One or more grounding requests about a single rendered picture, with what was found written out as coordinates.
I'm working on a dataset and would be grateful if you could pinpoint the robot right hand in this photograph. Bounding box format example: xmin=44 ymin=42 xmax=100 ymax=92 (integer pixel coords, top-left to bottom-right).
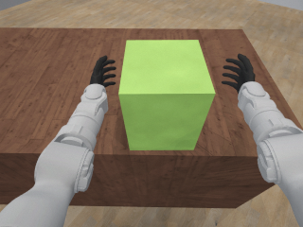
xmin=222 ymin=53 xmax=256 ymax=93

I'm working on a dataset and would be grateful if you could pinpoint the pedestal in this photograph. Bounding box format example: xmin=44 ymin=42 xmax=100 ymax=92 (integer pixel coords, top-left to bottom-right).
xmin=0 ymin=27 xmax=303 ymax=209

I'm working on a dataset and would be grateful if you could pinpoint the carton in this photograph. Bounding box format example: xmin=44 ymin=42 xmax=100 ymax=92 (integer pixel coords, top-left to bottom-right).
xmin=118 ymin=40 xmax=216 ymax=150

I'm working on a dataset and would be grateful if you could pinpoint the robot left hand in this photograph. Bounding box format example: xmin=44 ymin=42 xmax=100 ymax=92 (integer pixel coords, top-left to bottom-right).
xmin=89 ymin=55 xmax=116 ymax=88

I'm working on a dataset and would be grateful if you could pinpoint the left robot forearm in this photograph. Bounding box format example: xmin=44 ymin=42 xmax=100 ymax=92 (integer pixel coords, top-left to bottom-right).
xmin=34 ymin=83 xmax=109 ymax=183

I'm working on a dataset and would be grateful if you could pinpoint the left robot upper arm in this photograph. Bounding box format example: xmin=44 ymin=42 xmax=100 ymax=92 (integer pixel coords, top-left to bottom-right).
xmin=0 ymin=142 xmax=95 ymax=227

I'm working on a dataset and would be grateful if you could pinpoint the right robot forearm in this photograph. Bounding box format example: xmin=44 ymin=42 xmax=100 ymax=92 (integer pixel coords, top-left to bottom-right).
xmin=238 ymin=81 xmax=303 ymax=145

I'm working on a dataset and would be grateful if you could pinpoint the right robot upper arm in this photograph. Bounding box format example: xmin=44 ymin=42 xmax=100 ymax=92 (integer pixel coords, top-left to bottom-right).
xmin=257 ymin=133 xmax=303 ymax=227

